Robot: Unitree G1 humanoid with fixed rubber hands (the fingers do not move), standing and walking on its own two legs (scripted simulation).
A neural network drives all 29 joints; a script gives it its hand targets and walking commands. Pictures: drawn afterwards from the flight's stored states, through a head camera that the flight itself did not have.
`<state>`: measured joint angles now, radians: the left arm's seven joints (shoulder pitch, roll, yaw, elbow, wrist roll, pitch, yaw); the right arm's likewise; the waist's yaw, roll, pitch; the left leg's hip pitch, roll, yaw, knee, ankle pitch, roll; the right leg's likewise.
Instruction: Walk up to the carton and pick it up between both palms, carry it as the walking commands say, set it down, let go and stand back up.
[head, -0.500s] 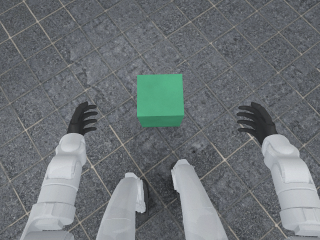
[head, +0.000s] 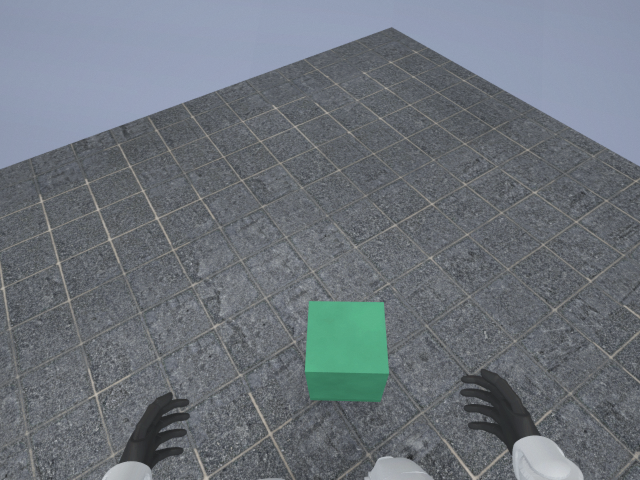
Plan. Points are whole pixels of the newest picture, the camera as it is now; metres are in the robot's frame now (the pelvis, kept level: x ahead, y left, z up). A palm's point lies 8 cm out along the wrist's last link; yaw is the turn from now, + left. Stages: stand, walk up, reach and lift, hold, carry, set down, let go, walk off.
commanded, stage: let go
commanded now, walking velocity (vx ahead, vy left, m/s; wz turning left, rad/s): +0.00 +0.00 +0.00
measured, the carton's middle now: (345, 353) +0.51 -0.06 -0.63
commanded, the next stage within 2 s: stand in 0.40 s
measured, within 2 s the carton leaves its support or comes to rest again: neither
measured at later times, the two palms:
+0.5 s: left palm (133, 473) +0.15 +0.23 -0.06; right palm (534, 450) +0.16 -0.25 -0.07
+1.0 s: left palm (121, 443) +0.18 +0.26 -0.06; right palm (560, 466) +0.14 -0.29 -0.09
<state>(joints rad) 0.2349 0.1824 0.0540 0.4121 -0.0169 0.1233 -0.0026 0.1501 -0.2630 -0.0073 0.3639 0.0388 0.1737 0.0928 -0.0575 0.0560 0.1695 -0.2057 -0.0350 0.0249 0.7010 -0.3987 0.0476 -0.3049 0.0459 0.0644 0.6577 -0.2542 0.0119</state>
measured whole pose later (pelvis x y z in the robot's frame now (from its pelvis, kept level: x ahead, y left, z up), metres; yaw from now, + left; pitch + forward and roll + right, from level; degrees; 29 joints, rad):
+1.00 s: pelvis +0.04 +0.00 +0.00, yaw +0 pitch -5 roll -1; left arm 0.25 0.27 0.05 0.66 0.02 0.01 -0.03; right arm 0.22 -0.31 -0.04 0.79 -0.01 -0.01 -0.01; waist -0.05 0.06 -0.03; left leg -0.13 -0.01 0.02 0.67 -0.44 0.05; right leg -0.24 0.07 0.06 0.64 -0.31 -0.01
